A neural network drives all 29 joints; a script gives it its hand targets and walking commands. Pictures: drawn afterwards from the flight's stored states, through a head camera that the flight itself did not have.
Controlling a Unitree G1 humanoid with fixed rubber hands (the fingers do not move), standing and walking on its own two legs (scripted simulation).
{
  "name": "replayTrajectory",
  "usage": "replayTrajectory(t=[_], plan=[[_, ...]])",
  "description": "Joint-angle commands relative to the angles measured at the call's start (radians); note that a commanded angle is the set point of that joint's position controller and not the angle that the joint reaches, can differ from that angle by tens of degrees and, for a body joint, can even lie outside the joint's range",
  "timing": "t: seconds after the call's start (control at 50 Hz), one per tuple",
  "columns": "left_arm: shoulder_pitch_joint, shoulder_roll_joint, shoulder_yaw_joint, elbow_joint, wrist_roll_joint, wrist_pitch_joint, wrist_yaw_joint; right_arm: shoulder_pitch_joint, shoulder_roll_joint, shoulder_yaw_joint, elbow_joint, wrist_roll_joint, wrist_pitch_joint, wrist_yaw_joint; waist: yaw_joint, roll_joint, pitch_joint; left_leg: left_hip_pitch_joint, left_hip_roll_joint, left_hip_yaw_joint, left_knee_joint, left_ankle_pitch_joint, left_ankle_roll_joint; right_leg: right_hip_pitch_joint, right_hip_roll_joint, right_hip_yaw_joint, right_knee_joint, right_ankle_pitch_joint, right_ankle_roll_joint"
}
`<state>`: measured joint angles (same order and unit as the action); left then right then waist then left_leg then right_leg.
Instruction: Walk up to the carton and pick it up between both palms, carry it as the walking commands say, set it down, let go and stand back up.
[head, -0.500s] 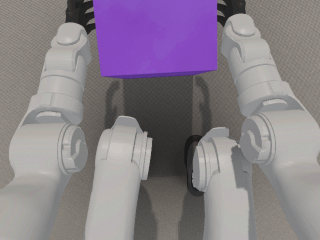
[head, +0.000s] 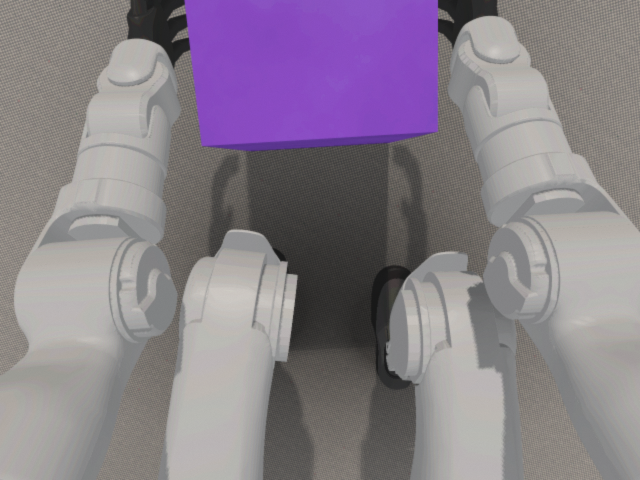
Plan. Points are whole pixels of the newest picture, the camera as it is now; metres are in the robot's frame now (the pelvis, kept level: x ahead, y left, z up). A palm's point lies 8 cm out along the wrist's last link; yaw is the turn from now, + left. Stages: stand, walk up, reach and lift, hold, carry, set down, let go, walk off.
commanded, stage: set down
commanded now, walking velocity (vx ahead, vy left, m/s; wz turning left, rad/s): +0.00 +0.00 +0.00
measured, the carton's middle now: (314, 55) +0.52 +0.06 -0.24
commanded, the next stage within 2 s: let go in 1.90 s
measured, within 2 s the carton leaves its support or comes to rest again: neither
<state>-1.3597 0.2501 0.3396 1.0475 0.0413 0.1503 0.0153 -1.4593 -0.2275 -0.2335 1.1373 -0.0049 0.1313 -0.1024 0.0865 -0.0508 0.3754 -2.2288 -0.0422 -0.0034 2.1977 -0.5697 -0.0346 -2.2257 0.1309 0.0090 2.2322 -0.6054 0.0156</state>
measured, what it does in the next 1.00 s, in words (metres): rises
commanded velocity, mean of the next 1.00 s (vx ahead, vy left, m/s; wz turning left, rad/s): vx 0.00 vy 0.00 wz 0.00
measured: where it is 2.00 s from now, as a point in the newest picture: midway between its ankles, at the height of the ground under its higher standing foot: (327, 338)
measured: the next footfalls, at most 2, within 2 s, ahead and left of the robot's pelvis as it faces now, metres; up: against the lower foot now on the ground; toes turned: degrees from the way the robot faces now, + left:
none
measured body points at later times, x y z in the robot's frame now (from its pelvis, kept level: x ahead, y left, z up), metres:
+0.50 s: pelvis +0.00 +0.01 +0.00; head +0.37 +0.02 +0.25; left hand +0.51 +0.26 -0.18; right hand +0.56 -0.12 -0.19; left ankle +0.12 +0.12 -0.33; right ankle +0.11 -0.10 -0.33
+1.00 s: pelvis +0.00 +0.00 +0.07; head +0.34 +0.03 +0.36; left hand +0.52 +0.26 -0.06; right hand +0.57 -0.11 -0.06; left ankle +0.12 +0.12 -0.33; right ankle +0.10 -0.10 -0.33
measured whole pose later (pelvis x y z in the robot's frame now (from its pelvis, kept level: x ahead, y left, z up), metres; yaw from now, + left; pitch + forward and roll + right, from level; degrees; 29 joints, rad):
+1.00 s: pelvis +0.00 +0.00 +0.07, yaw +1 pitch +38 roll +0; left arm -1.25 0.35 0.23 0.94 -0.15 0.15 0.06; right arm -1.35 -0.29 -0.17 0.99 0.11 0.17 -0.13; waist 0.07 -0.03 0.20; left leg -2.11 -0.05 -0.01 1.97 -0.53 -0.01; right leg -2.08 0.07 0.00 2.00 -0.60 0.00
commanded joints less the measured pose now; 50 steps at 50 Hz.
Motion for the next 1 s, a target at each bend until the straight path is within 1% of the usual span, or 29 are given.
replayTrajectory(t=[0.0,0.04,0.06,0.08,0.1,0.12,0.14,0.2,0.22,0.26,0.34,0.4,0.44,0.5,0.56,0.58,0.62,0.64,0.66,0.68,0.7,0.76,0.8,0.86,0.88,0.9,0.92,0.96,0.98], plan=[[-0.393,-0.196,-0.074,-0.093,-0.016,-0.080,-0.074,-0.351,0.306,0.112,-0.096,0.029,-0.047,0.090,0.083,-0.032,-1.045,0.447,-0.022,0.048,-0.159,0.315,0.016,0.437,0.004,-0.014,-0.171,0.250,0.005],[-0.326,0.012,-0.051,-0.077,-0.036,-0.105,-0.010,-0.304,0.072,0.083,-0.087,0.043,-0.064,0.034,0.064,-0.016,-1.074,0.477,-0.009,0.037,-0.166,0.308,0.013,0.452,-0.010,-0.026,-0.159,0.241,0.018],[-0.268,0.128,-0.024,-0.042,-0.039,-0.112,0.020,-0.276,-0.049,0.080,-0.083,0.044,-0.068,0.001,0.086,-0.014,-1.075,0.483,0.001,0.047,-0.158,0.308,0.010,0.464,-0.024,-0.014,-0.176,0.228,0.020],[-0.293,0.153,-0.043,-0.070,-0.067,-0.117,0.033,-0.258,-0.091,0.076,-0.068,0.045,-0.068,-0.014,0.055,-0.013,-1.100,0.492,0.007,0.035,-0.169,0.309,0.003,0.489,-0.027,-0.016,-0.179,0.243,0.020],[-0.287,0.219,-0.026,-0.048,-0.057,-0.130,0.051,-0.286,-0.109,0.093,-0.099,0.066,-0.075,-0.025,0.092,-0.019,-1.114,0.503,0.008,0.025,-0.168,0.324,0.009,0.484,-0.027,-0.009,-0.165,0.249,0.028],[-0.281,0.219,-0.038,-0.040,-0.079,-0.131,0.058,-0.282,-0.122,0.105,-0.091,0.075,-0.077,-0.032,0.080,-0.027,-1.127,0.480,0.012,0.029,-0.162,0.336,0.005,0.504,-0.039,0.001,-0.170,0.261,0.026],[-0.273,0.239,-0.048,-0.030,-0.090,-0.143,0.066,-0.275,-0.112,0.130,-0.076,0.109,-0.080,-0.030,0.105,0.000,-1.134,0.511,0.011,0.028,-0.174,0.337,0.006,0.497,-0.037,-0.003,-0.165,0.252,0.030],[-0.273,0.230,-0.095,-0.001,-0.160,-0.148,0.066,-0.284,-0.151,0.142,-0.099,0.117,-0.092,-0.040,0.052,-0.007,-1.168,0.526,0.017,0.011,-0.166,0.384,0.002,0.502,-0.048,-0.005,-0.162,0.295,0.034],[-0.272,0.221,-0.092,0.009,-0.166,-0.152,0.061,-0.276,-0.127,0.168,-0.097,0.138,-0.095,-0.034,0.074,-0.008,-1.138,0.509,0.014,0.016,-0.161,0.384,0.005,0.471,-0.048,0.000,-0.163,0.294,0.030],[-0.268,0.236,-0.114,0.007,-0.198,-0.150,0.062,-0.257,-0.176,0.153,-0.107,0.133,-0.098,-0.040,0.029,-0.038,-1.186,0.535,0.026,-0.004,-0.148,0.431,0.002,0.494,-0.059,-0.009,-0.138,0.334,0.028],[-0.258,0.246,-0.135,-0.015,-0.243,-0.151,0.052,-0.231,-0.199,0.156,-0.127,0.157,-0.102,-0.035,0.017,-0.017,-1.206,0.523,0.025,-0.005,-0.150,0.418,0.003,0.503,-0.066,-0.010,-0.131,0.337,0.025],[-0.236,0.284,-0.112,0.031,-0.219,-0.151,0.052,-0.222,-0.196,0.169,-0.114,0.173,-0.092,-0.019,0.060,0.002,-1.120,0.505,0.037,0.005,-0.165,0.374,0.007,0.460,-0.066,0.006,-0.154,0.284,0.020],[-0.240,0.300,-0.106,-0.007,-0.228,-0.152,0.051,-0.230,-0.208,0.174,-0.142,0.171,-0.094,-0.015,0.040,-0.037,-1.186,0.525,0.038,0.005,-0.146,0.388,0.012,0.495,-0.068,-0.007,-0.142,0.295,0.022],[-0.247,0.317,-0.107,-0.048,-0.228,-0.147,0.053,-0.228,-0.219,0.170,-0.174,0.185,-0.085,-0.017,0.050,-0.018,-1.231,0.574,0.038,0.010,-0.153,0.403,0.014,0.500,-0.064,-0.014,-0.145,0.295,0.027],[-0.230,0.337,-0.123,-0.184,-0.244,-0.130,0.057,-0.225,-0.228,0.170,-0.303,0.202,-0.068,-0.030,0.058,-0.007,-1.470,0.707,0.027,0.019,-0.162,0.441,0.015,0.613,-0.058,-0.033,-0.154,0.324,0.023],[-0.234,0.329,-0.145,-0.187,-0.272,-0.112,0.060,-0.209,-0.241,0.168,-0.307,0.202,-0.056,-0.032,0.023,-0.005,-1.554,0.745,0.030,0.023,-0.172,0.446,0.008,0.655,-0.058,-0.050,-0.156,0.336,0.015],[-0.240,0.323,-0.145,-0.194,-0.272,-0.084,0.066,-0.255,-0.233,0.176,-0.327,0.212,-0.021,-0.046,0.049,-0.006,-1.570,0.778,0.021,0.025,-0.203,0.368,0.021,0.681,-0.058,-0.044,-0.194,0.244,0.016],[-0.267,0.346,-0.135,-0.330,-0.276,-0.071,0.076,-0.269,-0.261,0.170,-0.436,0.209,-0.012,-0.055,0.042,0.008,-1.720,0.870,0.013,0.040,-0.209,0.434,0.010,0.792,-0.045,-0.044,-0.206,0.311,0.005],[-0.259,0.346,-0.163,-0.265,-0.291,-0.055,0.077,-0.264,-0.257,0.163,-0.380,0.209,0.008,-0.059,0.015,0.011,-1.718,0.894,0.022,0.022,-0.231,0.396,0.016,0.799,-0.050,-0.063,-0.203,0.271,0.002],[-0.237,0.342,-0.130,-0.372,-0.257,-0.051,0.083,-0.237,-0.253,0.146,-0.463,0.213,0.014,-0.062,0.055,0.057,-1.726,0.920,0.009,0.045,-0.231,0.456,0.008,0.809,-0.038,-0.053,-0.209,0.322,-0.002],[-0.220,0.340,-0.139,-0.308,-0.253,-0.052,0.081,-0.219,-0.242,0.137,-0.412,0.196,0.018,-0.062,0.028,0.030,-1.646,0.888,0.011,0.038,-0.231,0.411,0.019,0.772,-0.047,-0.060,-0.218,0.276,-0.004],[-0.270,0.335,-0.110,-0.346,-0.216,-0.030,0.083,-0.241,-0.230,0.103,-0.395,0.176,0.023,-0.057,0.042,0.066,-1.506,0.807,0.003,0.037,-0.284,0.375,0.010,0.668,-0.037,-0.050,-0.260,0.243,-0.004],[-0.237,0.301,-0.109,-0.355,-0.220,-0.027,0.078,-0.233,-0.239,0.083,-0.412,0.156,0.021,-0.053,0.017,0.052,-1.583,0.839,0.000,0.040,-0.298,0.395,0.005,0.740,-0.043,-0.042,-0.289,0.287,-0.006],[-0.203,0.293,-0.099,-0.235,-0.205,-0.013,0.064,-0.197,-0.208,0.066,-0.294,0.132,0.036,-0.051,0.016,0.065,-1.452,0.775,0.002,0.045,-0.357,0.316,-0.003,0.667,-0.044,-0.047,-0.349,0.199,-0.002],[-0.210,0.264,-0.106,-0.289,-0.202,-0.016,0.063,-0.193,-0.203,0.052,-0.328,0.120,0.026,-0.045,-0.006,0.051,-1.446,0.767,-0.007,0.038,-0.367,0.336,-0.004,0.665,-0.038,-0.046,-0.360,0.226,-0.009],[-0.170,0.230,-0.114,-0.217,-0.184,-0.030,0.054,-0.162,-0.157,0.064,-0.259,0.132,0.018,-0.034,0.007,0.077,-1.364,0.745,0.000,0.038,-0.375,0.337,0.003,0.609,-0.039,-0.044,-0.361,0.220,-0.005],[-0.178,0.236,-0.099,-0.263,-0.194,-0.028,0.048,-0.154,-0.165,0.058,-0.283,0.111,0.012,-0.030,-0.013,0.032,-1.424,0.756,-0.004,0.035,-0.369,0.381,-0.001,0.632,-0.040,-0.053,-0.371,0.264,-0.002],[-0.100,0.223,-0.071,-0.173,-0.166,-0.032,0.038,-0.104,-0.159,0.039,-0.220,0.088,0.006,-0.028,0.000,0.027,-1.350,0.678,-0.005,0.037,-0.415,0.342,-0.004,0.618,-0.040,-0.042,-0.408,0.245,-0.001],[-0.120,0.230,-0.069,-0.255,-0.168,-0.032,0.042,-0.107,-0.176,0.024,-0.268,0.074,0.000,-0.025,-0.004,0.031,-1.404,0.713,-0.010,0.031,-0.433,0.397,-0.010,0.643,-0.037,-0.046,-0.416,0.291,0.000]])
